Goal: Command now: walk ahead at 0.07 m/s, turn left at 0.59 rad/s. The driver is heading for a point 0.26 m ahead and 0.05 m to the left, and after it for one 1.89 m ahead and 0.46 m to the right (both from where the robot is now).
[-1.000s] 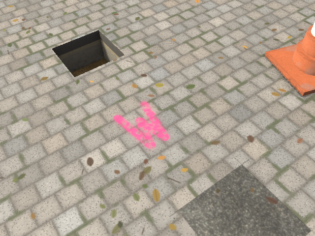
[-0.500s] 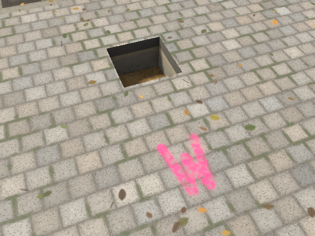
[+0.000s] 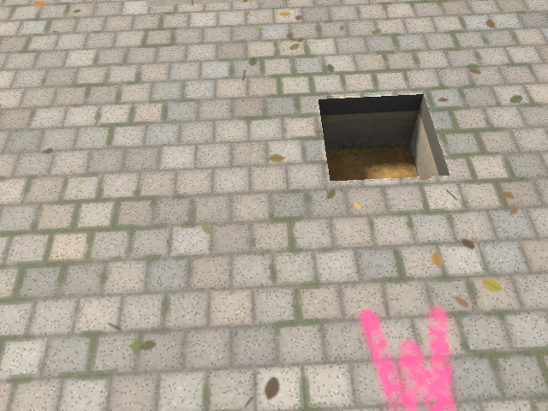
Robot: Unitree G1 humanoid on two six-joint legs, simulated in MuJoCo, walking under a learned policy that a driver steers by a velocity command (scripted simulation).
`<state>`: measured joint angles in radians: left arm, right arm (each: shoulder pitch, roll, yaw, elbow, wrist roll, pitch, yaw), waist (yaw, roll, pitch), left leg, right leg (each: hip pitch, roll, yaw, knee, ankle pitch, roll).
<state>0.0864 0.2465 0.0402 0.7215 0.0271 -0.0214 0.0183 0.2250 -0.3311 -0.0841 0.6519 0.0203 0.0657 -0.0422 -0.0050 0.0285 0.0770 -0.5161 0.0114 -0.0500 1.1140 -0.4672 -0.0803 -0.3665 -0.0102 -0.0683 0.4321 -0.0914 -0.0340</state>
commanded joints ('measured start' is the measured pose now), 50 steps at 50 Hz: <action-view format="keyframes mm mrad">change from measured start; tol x32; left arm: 1 -25 174 52 -53 -7 -2 11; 50 344 221 68 31 -52 -30 14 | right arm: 1 54 -45 -10 -70 -8 -7 3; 50 -372 -8 10 -71 -3 -188 89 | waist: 1 0 -164 -199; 10 -36 -124 -174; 12 2 305 -102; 37 125 -333 -114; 50 92 -147 18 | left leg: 1 41 48 16 -112 62 4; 10 352 0 90 -607 266 138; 13 363 381 -436 -820 549 437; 25 403 277 -123 -753 584 328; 33 369 290 -116 -880 31 288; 38 -393 -37 24 -9 -164 63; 50 -40 -34 54 -566 508 30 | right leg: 1 179 -277 175 -165 200 -224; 9 143 -291 58 -87 -12 -131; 14 -284 -39 89 680 -470 78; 35 283 21 -53 8 -206 -66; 37 585 -331 636 -153 -306 -285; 50 230 -153 316 -246 28 -161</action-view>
